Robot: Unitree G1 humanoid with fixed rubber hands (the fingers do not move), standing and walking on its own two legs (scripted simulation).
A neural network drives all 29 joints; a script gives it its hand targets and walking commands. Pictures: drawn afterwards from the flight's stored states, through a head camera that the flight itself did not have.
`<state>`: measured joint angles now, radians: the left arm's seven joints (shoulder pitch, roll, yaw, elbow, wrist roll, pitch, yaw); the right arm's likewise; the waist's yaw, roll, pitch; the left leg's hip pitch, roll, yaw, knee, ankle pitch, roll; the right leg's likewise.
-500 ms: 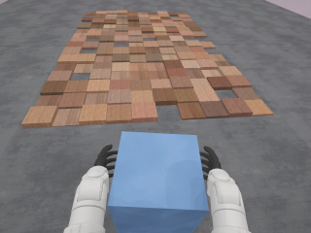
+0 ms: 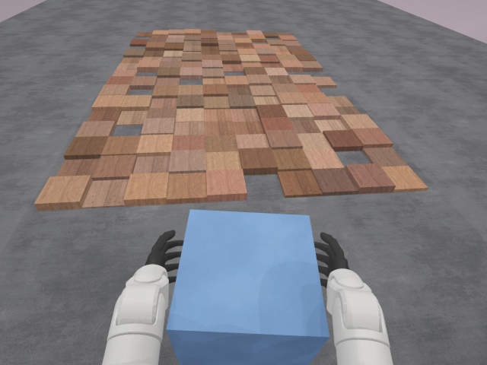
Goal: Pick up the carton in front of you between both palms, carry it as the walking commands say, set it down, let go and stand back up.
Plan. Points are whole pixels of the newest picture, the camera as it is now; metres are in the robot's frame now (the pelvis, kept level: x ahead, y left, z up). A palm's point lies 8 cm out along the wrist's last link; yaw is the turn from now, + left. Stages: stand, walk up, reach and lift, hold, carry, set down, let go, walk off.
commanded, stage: hold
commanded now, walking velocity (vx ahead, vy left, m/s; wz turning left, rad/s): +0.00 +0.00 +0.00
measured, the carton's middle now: (244, 298) +0.28 +0.00 -0.03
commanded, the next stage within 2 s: carry in 1.30 s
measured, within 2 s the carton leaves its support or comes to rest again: neither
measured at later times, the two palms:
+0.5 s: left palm (155, 273) +0.28 +0.15 +0.05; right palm (338, 277) +0.28 -0.15 +0.05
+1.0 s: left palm (155, 272) +0.28 +0.15 +0.05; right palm (338, 277) +0.28 -0.15 +0.05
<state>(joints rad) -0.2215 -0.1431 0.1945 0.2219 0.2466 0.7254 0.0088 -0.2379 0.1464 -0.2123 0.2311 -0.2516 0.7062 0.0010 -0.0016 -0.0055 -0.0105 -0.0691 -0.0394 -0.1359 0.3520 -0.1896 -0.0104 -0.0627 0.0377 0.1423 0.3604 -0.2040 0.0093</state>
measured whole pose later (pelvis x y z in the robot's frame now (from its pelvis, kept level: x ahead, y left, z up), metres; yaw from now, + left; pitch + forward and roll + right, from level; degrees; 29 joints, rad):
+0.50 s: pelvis -0.01 +0.00 +0.00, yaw +0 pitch -7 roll +0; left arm -0.29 -0.16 0.25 0.26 0.28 0.76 -0.01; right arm -0.31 0.16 -0.27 0.27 -0.29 0.74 0.02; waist 0.00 -0.01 0.02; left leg -0.06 -0.04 -0.13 0.37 -0.18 -0.01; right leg -0.06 0.04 0.14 0.38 -0.20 0.01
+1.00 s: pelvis +0.00 +0.00 +0.00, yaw +0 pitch -7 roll +0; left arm -0.25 -0.15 0.21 0.22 0.27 0.77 0.00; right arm -0.26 0.15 -0.23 0.23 -0.27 0.75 0.01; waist 0.00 -0.01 0.01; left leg -0.04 -0.04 -0.12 0.34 -0.18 -0.01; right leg -0.04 0.04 0.14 0.35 -0.20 0.01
